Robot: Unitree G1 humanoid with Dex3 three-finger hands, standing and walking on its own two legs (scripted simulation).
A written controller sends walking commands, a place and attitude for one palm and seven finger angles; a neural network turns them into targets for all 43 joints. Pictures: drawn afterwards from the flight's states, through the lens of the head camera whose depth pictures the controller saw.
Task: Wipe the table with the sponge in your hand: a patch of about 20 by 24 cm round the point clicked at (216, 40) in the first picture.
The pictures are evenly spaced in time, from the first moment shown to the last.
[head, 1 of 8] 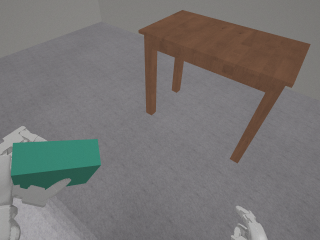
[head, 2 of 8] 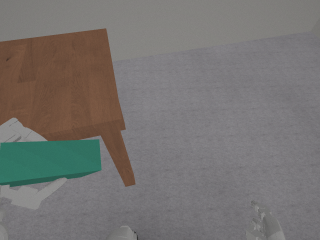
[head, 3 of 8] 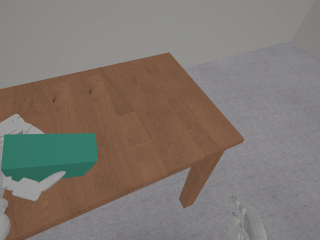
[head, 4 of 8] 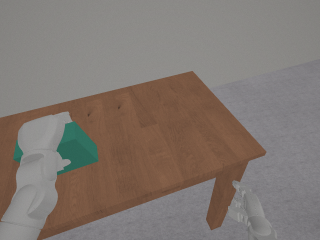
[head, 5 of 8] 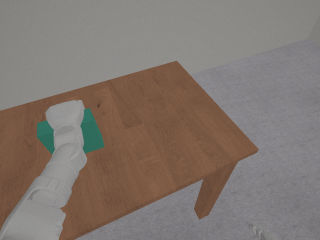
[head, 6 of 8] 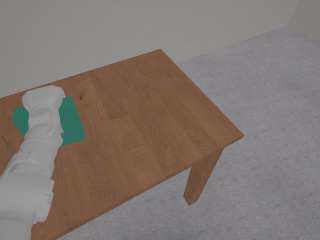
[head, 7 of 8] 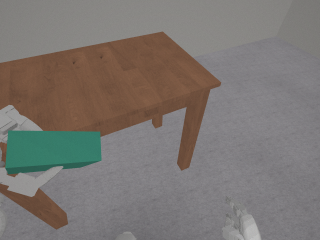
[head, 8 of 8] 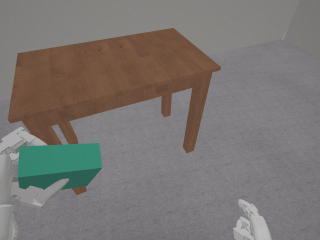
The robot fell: no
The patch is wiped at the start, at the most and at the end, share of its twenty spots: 0.00 1.00 1.00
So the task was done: yes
